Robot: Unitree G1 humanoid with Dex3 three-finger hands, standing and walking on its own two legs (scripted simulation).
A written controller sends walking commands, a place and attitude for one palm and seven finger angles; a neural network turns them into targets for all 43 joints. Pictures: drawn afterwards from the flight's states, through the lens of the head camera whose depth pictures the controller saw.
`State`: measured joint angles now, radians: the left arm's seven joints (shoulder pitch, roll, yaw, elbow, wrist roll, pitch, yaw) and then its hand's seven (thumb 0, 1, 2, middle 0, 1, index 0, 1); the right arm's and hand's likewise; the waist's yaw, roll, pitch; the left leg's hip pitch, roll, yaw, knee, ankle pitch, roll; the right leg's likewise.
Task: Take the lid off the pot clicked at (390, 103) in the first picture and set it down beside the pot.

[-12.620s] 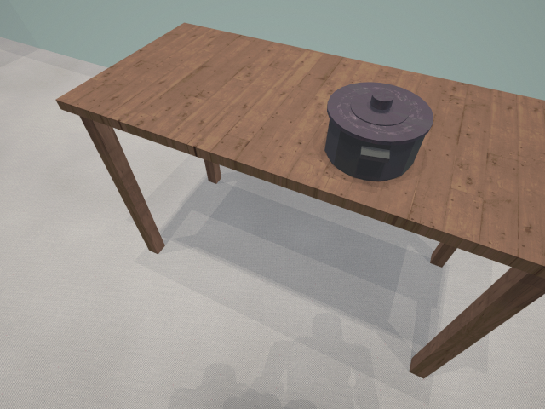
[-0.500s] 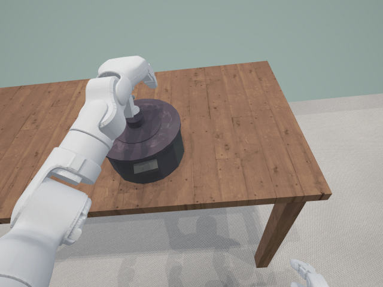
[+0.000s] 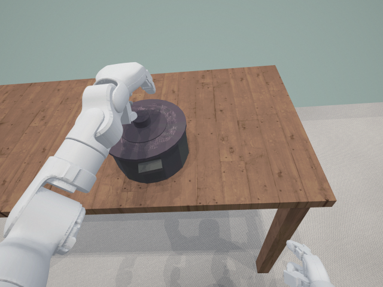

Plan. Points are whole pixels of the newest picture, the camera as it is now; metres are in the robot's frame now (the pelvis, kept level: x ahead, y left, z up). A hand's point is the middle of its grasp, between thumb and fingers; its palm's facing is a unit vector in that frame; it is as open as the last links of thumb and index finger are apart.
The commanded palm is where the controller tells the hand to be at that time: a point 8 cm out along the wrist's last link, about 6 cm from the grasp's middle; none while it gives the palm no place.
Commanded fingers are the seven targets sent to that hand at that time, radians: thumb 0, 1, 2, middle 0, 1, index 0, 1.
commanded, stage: move the open hand above the knob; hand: left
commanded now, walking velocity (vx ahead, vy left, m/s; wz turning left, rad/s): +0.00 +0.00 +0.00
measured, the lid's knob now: (141, 119) +0.46 +0.13 +0.12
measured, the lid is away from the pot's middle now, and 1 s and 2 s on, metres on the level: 0.00 0.00 0.00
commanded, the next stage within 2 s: lower the open fingers around the knob in 0.16 s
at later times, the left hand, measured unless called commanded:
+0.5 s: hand (134, 110) +0.43 +0.13 +0.17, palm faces -0.23 -0.07 -0.97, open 9.9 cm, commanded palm +0.40 +0.14 +0.23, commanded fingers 0.00 -0.31 1.52 -0.86 -0.08 -0.86 -0.08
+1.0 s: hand (133, 123) +0.42 +0.14 +0.14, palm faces -0.28 -0.08 -0.96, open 9.9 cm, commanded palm +0.41 +0.14 +0.20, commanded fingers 0.00 -0.31 1.52 -0.86 -0.08 -0.86 -0.08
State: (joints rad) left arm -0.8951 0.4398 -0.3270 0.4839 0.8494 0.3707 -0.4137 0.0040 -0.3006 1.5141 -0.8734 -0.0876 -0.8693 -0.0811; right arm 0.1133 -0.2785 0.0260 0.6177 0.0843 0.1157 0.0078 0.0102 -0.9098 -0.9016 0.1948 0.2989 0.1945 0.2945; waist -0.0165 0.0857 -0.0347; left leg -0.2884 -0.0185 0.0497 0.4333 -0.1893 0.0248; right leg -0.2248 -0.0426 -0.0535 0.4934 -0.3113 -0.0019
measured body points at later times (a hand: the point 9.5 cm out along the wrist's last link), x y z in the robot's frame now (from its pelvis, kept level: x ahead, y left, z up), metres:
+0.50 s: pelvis -0.01 +0.01 +0.00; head +0.00 -0.04 +0.45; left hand +0.43 +0.13 +0.23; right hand +0.15 -0.23 -0.12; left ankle +0.02 +0.11 -0.74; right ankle -0.04 -0.11 -0.74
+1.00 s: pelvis +0.00 +0.01 +0.00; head +0.01 -0.03 +0.45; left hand +0.43 +0.14 +0.19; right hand +0.15 -0.24 -0.12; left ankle +0.02 +0.11 -0.74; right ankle -0.04 -0.11 -0.74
